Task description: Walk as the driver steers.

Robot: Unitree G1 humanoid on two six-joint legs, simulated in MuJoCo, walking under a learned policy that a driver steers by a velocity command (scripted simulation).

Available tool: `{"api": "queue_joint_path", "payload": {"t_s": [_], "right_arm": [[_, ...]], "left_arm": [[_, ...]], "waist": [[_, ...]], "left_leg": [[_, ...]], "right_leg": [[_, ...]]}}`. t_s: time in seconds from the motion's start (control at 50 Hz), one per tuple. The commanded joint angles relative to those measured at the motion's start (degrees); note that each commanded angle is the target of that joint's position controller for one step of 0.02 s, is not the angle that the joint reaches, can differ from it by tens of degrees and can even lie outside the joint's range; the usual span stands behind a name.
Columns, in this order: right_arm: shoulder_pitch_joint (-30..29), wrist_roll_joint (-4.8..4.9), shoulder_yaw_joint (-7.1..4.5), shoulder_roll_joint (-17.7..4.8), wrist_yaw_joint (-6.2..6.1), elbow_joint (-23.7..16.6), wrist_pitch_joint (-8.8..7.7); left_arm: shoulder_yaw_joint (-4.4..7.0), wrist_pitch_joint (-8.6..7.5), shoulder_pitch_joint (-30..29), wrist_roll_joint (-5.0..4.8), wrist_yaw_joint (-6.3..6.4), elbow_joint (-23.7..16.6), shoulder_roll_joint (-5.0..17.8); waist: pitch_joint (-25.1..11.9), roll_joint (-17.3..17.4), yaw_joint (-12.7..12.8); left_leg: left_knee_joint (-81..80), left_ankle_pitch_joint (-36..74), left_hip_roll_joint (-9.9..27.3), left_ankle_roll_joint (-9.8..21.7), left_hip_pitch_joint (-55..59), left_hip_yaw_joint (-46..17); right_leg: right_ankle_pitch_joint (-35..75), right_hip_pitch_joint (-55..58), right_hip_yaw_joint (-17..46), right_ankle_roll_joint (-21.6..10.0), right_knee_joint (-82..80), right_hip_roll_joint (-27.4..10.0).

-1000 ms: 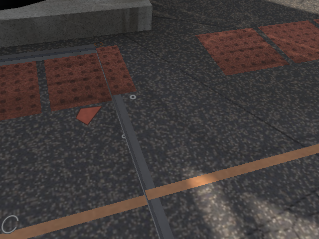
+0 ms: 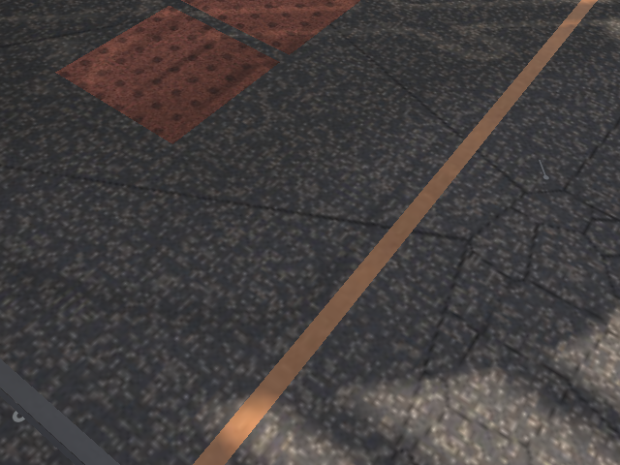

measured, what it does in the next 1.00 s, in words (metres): steps on the spot, turning right: right foot 0.04 m higher, then left foot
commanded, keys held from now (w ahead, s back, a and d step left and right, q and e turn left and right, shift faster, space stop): e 0.62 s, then no key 0.24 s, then w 0.14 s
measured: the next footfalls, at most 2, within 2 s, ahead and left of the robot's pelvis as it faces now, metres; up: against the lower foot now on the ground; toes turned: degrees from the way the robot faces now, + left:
right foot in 0.18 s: +0.05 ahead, -0.16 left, +0.04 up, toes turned -10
left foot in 0.60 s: +0.10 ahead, +0.05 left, +0.03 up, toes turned -27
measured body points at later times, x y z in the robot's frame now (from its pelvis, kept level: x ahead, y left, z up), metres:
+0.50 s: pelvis +0.00 -0.05 +0.03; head +0.03 -0.07 +0.48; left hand +0.23 +0.17 -0.04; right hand +0.11 -0.35 -0.07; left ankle +0.04 +0.08 -0.67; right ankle +0.01 -0.15 -0.70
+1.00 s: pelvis -0.04 -0.04 +0.00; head -0.03 -0.05 +0.45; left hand +0.18 +0.17 -0.10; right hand +0.02 -0.34 -0.09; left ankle +0.05 +0.07 -0.72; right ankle -0.12 -0.10 -0.73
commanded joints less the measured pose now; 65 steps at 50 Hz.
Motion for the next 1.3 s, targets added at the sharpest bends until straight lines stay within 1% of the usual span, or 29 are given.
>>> {"api": "queue_joint_path", "payload": {"t_s": [0.02, 0.12, 0.18, 0.2, 0.22, 0.24, 0.26, 0.28, 0.3, 0.34, 0.48, 0.58, 0.62, 0.64, 0.68, 0.7, 0.72, 0.78, 0.88, 0.92, 0.96, 0.98, 1.0, 1.02, 1.04, 1.06, 1.12, 1.2, 1.3], "right_arm": [[2.2, 0.39, -3.78, -12.0, -0.95, -2.7, 0.28], [-0.3, 2.01, -4.91, -14.1, 0.65, -2.5, 0.13], [1.6, 2.79, -4.85, -12.8, 1.38, -0.4, 0.00], [4.2, 1.62, -4.29, -10.4, 1.62, -0.1, -0.22], [-2.4, 0.54, -3.81, -9.4, 1.51, -4.6, -0.61], [-9.2, 0.81, -4.43, -10.5, 1.91, -5.5, -1.12], [-8.1, 1.78, -4.26, -9.3, 2.64, -5.1, -1.35], [-5.8, 1.96, -4.21, -9.2, 2.57, -3.7, -1.13], [-5.4, 1.12, -4.57, -10.6, 2.17, -3.6, -1.07], [-4.2, 0.55, -4.77, -10.7, 2.19, -3.2, -1.22], [-6.7, 1.63, -3.14, -7.5, 3.49, -4.4, -1.31], [-4.9, 2.57, -3.68, -8.3, 4.69, -3.7, -1.91], [-2.0, 2.17, -4.07, -7.7, 5.01, -2.1, -2.27], [-2.1, 1.42, -4.91, -9.7, 5.03, -1.1, -2.34], [-2.2, 0.41, -5.74, -12.4, 4.63, -2.1, -2.20], [-7.1, 0.51, -5.52, -13.4, 4.15, -4.1, -2.31], [-10.7, 0.81, -4.90, -11.6, 3.77, -5.4, -2.25], [-11.7, 1.14, -2.81, -7.9, 2.33, -6.4, -1.56], [-8.1, 1.19, -3.56, -11.7, 1.69, -5.3, -0.63], [-5.3, 2.63, -4.51, -13.3, 2.34, -3.7, -0.33], [-4.2, 2.70, -4.26, -11.3, 2.00, -2.3, -0.27], [-4.7, 1.29, -3.60, -8.3, 2.20, -2.7, -0.70], [-7.2, 0.82, -2.73, -5.4, 3.58, -4.7, -1.16], [-6.0, 3.82, -2.70, -4.8, 4.68, -6.3, -1.43], [-14.1, 7.46, -2.48, -7.1, 4.31, -10.9, -2.06], [-16.6, 6.99, -3.30, -10.9, 3.36, -10.7, -2.57], [-3.8, 1.71, -4.22, -11.4, 3.39, -4.4, -2.26], [-5.6, 2.69, -3.09, -7.1, 4.55, -4.1, -2.41], [-12.1, 3.39, -1.48, -4.7, 6.33, -6.7, -2.93]], "left_arm": [[-1.18, -1.61, -5.8, 0.22, -0.72, -7.4, -0.5], [-0.71, -1.67, -4.1, -0.10, -2.40, -7.0, 1.6], [0.74, -1.47, 0.5, 0.07, -2.96, -4.6, 3.2], [2.38, -1.50, 2.5, 0.50, -2.56, -3.8, 7.5], [4.36, -1.46, 5.5, 1.68, -1.51, -3.7, 13.3], [3.62, -2.86, 5.9, 3.11, -1.51, -5.3, 11.2], [2.77, -4.14, 3.3, 3.30, -1.44, -5.0, 10.4], [2.43, -4.89, -0.7, 1.97, -1.58, -5.8, 8.8], [2.11, -4.93, -3.9, 0.42, -1.68, -6.1, 7.2], [1.46, -4.36, -6.8, 0.27, -1.46, -6.6, 5.5], [2.68, -3.01, -3.8, 0.30, -0.34, -5.8, 8.3], [3.05, -1.88, -4.2, -0.04, -0.05, -5.1, 8.6], [2.85, -1.38, -3.7, -0.88, 0.00, -4.4, 7.7], [2.87, -1.35, -0.5, -1.31, -0.07, -3.7, 6.9], [3.03, -1.65, 1.8, -0.39, -0.47, -1.4, 6.0], [3.77, -1.70, 3.1, -0.12, -0.69, -2.0, 8.9], [4.25, -1.22, 3.3, -0.10, -0.31, -1.2, 11.1], [3.12, 0.26, 1.6, 0.35, -0.11, -1.2, 8.6], [0.59, -0.12, 0.8, 0.54, -2.35, -2.6, 3.1], [0.89, -0.20, 3.9, 0.01, -2.90, -0.9, 3.3], [1.07, -0.83, 13.0, -0.17, -2.60, 4.5, 2.4], [1.01, -1.64, 19.5, 0.57, -2.71, 8.1, 2.1], [1.13, -2.40, 24.2, 0.92, -3.12, 8.6, 3.4], [1.70, -3.02, 19.6, 1.21, -3.48, 6.0, 8.4], [3.04, -4.45, 12.4, 2.20, -3.28, 3.8, 14.3], [1.45, -5.83, 6.1, 2.34, -2.47, 3.2, 10.5], [-0.30, -7.39, 3.8, 2.27, -1.05, 3.9, 6.5], [-1.46, -7.94, 12.1, 1.61, -0.93, 7.2, 2.7], [-0.40, -6.42, 12.2, 1.20, -0.78, 8.1, 6.5]], "waist": [[-10.0, 11.8, -2.6], [-9.3, 14.4, -1.8], [-8.1, 11.6, 0.3], [-7.9, 1.9, 0.2], [-9.3, -17.9, 3.3], [-10.2, -12.7, 7.1], [-10.5, -9.7, 4.9], [-8.6, -6.2, 2.6], [-6.9, -4.0, 1.4], [-7.7, -4.2, -0.7], [-8.5, -5.0, 0.7], [-7.8, -5.6, 0.8], [-7.8, -3.1, -0.3], [-9.3, 3.3, 1.8], [-10.3, 14.7, 0.7], [-11.6, 13.0, 4.0], [-10.8, 11.2, 4.6], [-8.0, 8.7, 3.4], [-10.8, 12.1, 2.1], [-9.0, 15.1, 1.5], [-4.8, 9.4, 4.3], [-4.9, 0.6, 5.7], [-7.0, -8.1, 7.3], [-4.7, -8.6, 4.0], [5.7, -11.4, 4.0], [11.5, -4.4, 1.8], [2.9, -4.7, -2.3], [0.7, -2.0, 0.2], [1.0, -7.0, 1.6]], "left_leg": [[-7.7, 25.3, 14.9, 12.4, 18.7, -9.7], [-9.4, 20.7, 16.7, 10.9, 11.2, -5.6], [-4.3, 11.4, 14.4, 5.8, 7.5, -1.7], [2.4, 3.3, 10.1, 0.6, -2.7, 2.5], [19.3, -13.2, -1.0, -5.3, -15.7, 7.8], [37.8, -25.8, -2.6, -5.8, -21.2, -4.5], [43.8, -23.0, -1.9, -4.7, -22.4, -8.2], [43.1, -18.7, -0.9, -4.0, -22.8, -8.2], [40.3, -14.4, -0.1, -4.2, -22.8, -8.3], [40.9, -9.7, -1.6, -4.9, -16.6, -6.2], [17.8, -9.4, -4.6, -6.0, -10.7, -7.6], [4.0, -7.2, -4.8, -4.9, -1.7, -9.5], [-8.0, 3.2, -4.9, -3.6, 6.1, -7.2], [-6.2, 8.1, -1.7, -1.9, 13.7, -8.6], [-5.9, 22.2, 13.2, 6.2, 20.9, -21.0], [-6.5, 24.9, 19.4, 10.3, 18.0, -24.7], [-6.8, 22.2, 18.2, 11.4, 13.3, -23.6], [-5.6, 15.2, 10.7, 8.8, 8.8, -15.1], [-5.4, 5.3, 10.4, 7.7, 13.0, -12.5], [-8.0, -7.4, 9.7, 7.1, 6.2, -12.9], [-0.9, -18.8, 5.5, 5.2, -4.2, -9.0], [11.9, -21.2, 0.3, 2.5, -10.5, -2.8], [31.8, -28.7, -4.0, -2.1, -25.5, 0.6], [41.7, -27.3, -4.8, -2.7, -35.9, -5.0], [45.3, -23.3, -1.5, -1.7, -42.1, -9.0], [47.9, -14.3, 0.8, -1.3, -42.3, -10.4], [51.1, -0.8, 1.1, -4.8, -32.4, -6.3], [49.6, 4.1, 1.5, -6.0, -33.0, -3.1], [22.4, 0.4, 1.6, -5.3, -21.8, 1.2]], "right_leg": [[-4.0, -5.9, -3.0, 0.6, -12.7, -3.2], [-1.6, 10.3, -7.7, -4.0, -30.7, -4.8], [11.4, 22.4, -10.6, -8.2, -50.8, -1.0], [20.4, 31.8, -2.7, -12.2, -53.5, -3.7], [23.1, 32.4, 23.3, -23.6, -60.0, -17.6], [25.4, 33.8, 29.2, -28.6, -63.4, -21.3], [24.3, 32.4, 24.8, -26.9, -62.5, -20.6], [23.1, 31.6, 20.1, -23.2, -61.4, -17.3], [24.3, 30.4, 17.4, -20.7, -60.7, -15.4], [27.6, 25.4, 13.4, -19.6, -60.0, -11.8], [17.5, 26.2, 18.3, -20.8, -60.0, -10.1], [12.2, 21.5, 24.0, -19.9, -57.0, -8.4], [9.4, 18.5, 21.7, -16.7, -52.3, -3.9], [2.3, 13.1, 17.3, -13.2, -48.3, 0.4], [-8.4, 1.4, 7.2, -7.4, -20.8, 9.5], [-8.4, -0.2, 5.6, -5.6, -10.1, 6.2], [-5.3, 1.8, 4.7, -3.5, -3.7, 3.7], [1.4, 4.9, 2.6, -1.3, 0.5, 4.0], [-2.8, 15.2, -2.6, -2.3, -30.5, -1.0], [-4.3, 26.6, -8.2, -4.5, -43.4, -2.3], [3.7, 38.8, -13.7, -7.1, -58.3, 0.1], [2.8, 45.0, -11.7, -7.6, -59.4, 0.2], [-1.2, 53.3, 3.4, -11.1, -56.4, -9.3], [-13.7, 44.8, 23.2, -20.8, -65.3, -20.6], [-36.5, 31.5, 43.3, -27.6, -80.5, -28.5], [-29.9, 26.6, 39.8, -24.9, -81.3, -28.5], [-9.8, 28.0, 16.7, -18.6, -75.4, -17.2], [0.3, 33.6, 6.6, -19.0, -74.7, -14.4], [7.3, 36.8, 2.2, -18.8, -80.1, -15.7]]}}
